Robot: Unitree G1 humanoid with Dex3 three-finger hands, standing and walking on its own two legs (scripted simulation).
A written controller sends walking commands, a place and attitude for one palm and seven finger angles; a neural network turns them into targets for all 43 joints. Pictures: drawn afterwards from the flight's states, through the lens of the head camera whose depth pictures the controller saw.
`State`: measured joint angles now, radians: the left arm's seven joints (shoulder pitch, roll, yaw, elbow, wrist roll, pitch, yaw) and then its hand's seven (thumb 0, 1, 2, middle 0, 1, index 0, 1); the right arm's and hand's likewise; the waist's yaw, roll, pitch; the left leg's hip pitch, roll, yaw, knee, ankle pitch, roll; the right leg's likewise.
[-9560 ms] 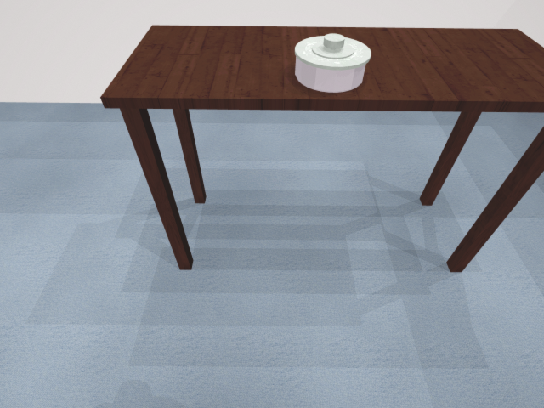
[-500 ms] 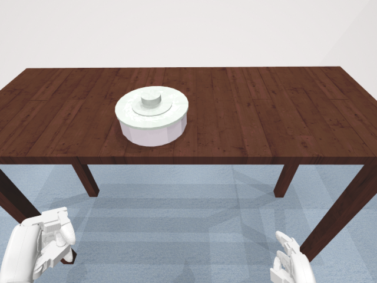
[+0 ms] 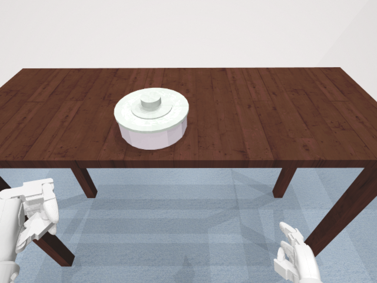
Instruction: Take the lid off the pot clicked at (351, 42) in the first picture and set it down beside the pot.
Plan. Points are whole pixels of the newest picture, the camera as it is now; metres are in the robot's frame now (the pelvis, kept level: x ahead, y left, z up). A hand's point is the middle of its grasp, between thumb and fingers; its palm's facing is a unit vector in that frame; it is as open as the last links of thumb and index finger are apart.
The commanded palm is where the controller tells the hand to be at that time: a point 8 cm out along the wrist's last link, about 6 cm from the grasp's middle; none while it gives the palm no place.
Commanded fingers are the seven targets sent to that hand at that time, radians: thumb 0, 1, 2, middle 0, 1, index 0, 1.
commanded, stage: raise the hand higher, near the body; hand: left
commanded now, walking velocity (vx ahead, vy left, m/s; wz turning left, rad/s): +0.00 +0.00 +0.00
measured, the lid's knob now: (150, 99) +0.50 +0.18 +0.15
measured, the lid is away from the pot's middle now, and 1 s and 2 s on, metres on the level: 0.00 0.00 0.00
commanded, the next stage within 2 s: reach forward and open the fingers in 0.28 s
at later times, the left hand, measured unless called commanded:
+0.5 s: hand (45, 183) +0.18 +0.24 +0.21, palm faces +0.48 -0.59 -0.65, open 3.0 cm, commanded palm +0.13 +0.27 +0.23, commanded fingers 0.00 0.72 1.05 -1.26 -1.25 -1.26 -1.25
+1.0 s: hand (55, 168) +0.22 +0.26 +0.19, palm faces +0.17 -0.12 -0.98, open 4.8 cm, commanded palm +0.18 +0.26 +0.26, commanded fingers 0.00 -0.09 1.57 -1.05 -0.36 -1.05 -0.36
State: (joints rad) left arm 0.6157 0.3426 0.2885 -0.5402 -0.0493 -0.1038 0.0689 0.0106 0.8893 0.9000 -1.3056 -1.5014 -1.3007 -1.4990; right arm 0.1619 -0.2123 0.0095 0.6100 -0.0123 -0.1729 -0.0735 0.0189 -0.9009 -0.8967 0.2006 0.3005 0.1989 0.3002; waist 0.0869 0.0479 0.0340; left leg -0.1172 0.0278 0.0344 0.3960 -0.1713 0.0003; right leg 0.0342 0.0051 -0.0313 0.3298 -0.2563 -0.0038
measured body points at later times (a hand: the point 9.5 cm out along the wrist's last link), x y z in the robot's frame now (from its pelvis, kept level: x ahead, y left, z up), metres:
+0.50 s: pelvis -0.02 +0.01 +0.00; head -0.03 -0.01 +0.44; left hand +0.15 +0.27 +0.24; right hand +0.19 -0.20 -0.08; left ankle +0.04 +0.12 -0.74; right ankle -0.04 -0.12 -0.74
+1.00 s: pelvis -0.04 +0.00 -0.01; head -0.06 -0.06 +0.44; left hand +0.21 +0.26 +0.25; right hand +0.22 -0.18 -0.07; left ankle +0.04 +0.12 -0.74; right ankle -0.04 -0.12 -0.74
